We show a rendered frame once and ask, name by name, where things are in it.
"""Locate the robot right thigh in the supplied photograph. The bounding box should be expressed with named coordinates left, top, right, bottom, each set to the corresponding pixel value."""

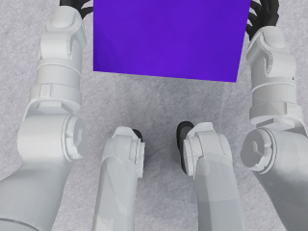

left=183, top=130, right=247, bottom=231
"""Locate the robot left upper arm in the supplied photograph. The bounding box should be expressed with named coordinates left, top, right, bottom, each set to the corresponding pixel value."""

left=0, top=113, right=90, bottom=231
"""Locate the robot right upper arm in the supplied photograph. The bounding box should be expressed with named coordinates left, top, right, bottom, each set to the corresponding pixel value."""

left=240, top=127, right=308, bottom=231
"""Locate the left robot forearm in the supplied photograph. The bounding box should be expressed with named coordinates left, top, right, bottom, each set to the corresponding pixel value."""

left=16, top=6, right=88, bottom=157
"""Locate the right robot hand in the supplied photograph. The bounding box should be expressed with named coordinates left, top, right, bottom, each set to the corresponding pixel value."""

left=245, top=0, right=279, bottom=41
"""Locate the right robot foot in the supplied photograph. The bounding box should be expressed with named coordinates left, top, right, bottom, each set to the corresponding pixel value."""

left=176, top=121, right=194, bottom=174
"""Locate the left robot hand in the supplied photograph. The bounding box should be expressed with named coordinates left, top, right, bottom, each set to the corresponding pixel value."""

left=60, top=0, right=93, bottom=20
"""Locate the carton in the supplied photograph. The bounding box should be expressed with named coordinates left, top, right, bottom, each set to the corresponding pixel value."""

left=92, top=0, right=251, bottom=83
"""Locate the right robot forearm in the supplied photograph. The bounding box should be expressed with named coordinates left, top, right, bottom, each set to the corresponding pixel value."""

left=245, top=26, right=308, bottom=139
